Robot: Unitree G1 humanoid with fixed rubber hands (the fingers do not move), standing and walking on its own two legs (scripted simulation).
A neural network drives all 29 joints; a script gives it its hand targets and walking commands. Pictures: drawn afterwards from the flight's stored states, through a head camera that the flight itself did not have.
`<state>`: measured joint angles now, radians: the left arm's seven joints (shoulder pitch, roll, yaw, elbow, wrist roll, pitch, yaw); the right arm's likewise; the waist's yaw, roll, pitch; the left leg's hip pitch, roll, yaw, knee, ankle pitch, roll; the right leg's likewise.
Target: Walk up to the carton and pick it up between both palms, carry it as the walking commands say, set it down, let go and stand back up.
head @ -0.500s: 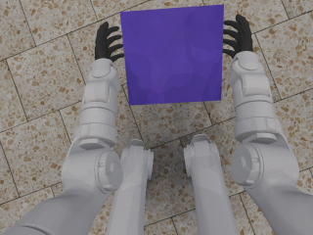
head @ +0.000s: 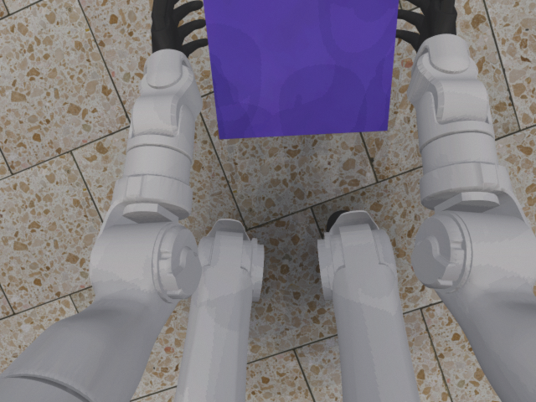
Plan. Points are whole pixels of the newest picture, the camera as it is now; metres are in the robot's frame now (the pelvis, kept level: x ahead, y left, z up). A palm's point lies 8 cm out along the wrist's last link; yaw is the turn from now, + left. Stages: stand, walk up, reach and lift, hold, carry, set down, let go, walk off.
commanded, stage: set down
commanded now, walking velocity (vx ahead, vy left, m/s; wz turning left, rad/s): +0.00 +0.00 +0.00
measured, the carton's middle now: (296, 51) +0.54 -0.05 -0.24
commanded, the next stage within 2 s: none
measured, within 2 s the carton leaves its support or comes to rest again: rests again in 1.88 s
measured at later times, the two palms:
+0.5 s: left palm (182, 60) +0.54 +0.11 -0.20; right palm (412, 44) +0.52 -0.21 -0.20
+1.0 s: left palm (183, 61) +0.54 +0.11 -0.21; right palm (411, 43) +0.52 -0.21 -0.21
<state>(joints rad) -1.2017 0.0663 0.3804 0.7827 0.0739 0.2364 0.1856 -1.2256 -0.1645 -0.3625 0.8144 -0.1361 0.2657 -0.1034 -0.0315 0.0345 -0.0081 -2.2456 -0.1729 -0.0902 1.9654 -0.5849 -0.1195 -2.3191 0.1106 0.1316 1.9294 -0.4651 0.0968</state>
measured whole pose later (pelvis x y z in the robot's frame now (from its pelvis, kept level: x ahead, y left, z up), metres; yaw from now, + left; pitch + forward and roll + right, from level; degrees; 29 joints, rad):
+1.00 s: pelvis +0.00 +0.00 -0.05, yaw +1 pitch +39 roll +1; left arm -1.37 0.17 0.30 1.00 0.00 0.17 0.16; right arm -1.40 -0.29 -0.31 1.05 -0.05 0.20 -0.02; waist -0.05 0.04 0.26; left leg -2.24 -0.16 -0.08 2.18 -0.63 -0.11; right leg -2.29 0.04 0.07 2.14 -0.54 0.06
